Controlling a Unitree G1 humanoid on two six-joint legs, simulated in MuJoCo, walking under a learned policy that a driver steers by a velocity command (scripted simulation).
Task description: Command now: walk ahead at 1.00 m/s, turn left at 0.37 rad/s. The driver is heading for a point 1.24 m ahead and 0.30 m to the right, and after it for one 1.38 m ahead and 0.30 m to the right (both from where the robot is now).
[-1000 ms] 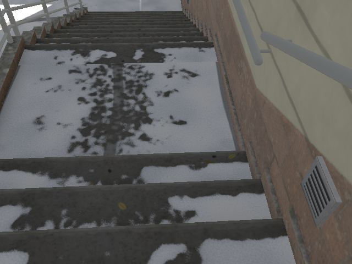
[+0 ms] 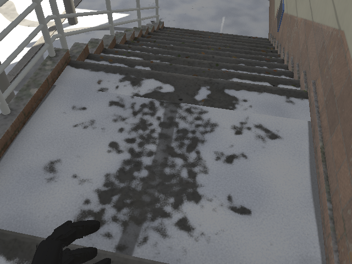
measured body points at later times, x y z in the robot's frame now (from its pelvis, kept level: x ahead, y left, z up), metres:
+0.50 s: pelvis +0.46 -0.02 -0.21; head +0.45 -0.02 +0.24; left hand +0.48 +0.23 -0.36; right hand +0.57 -0.28 -0.32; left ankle +0.49 +0.09 -0.94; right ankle +0.26 -0.13 -0.70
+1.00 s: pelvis +0.87 -0.22 -0.37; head +0.90 -0.23 +0.08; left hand +1.08 -0.07 -0.51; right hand +0.77 -0.46 -0.50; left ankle +0.90 -0.02 -0.94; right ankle +0.84 -0.27 -1.09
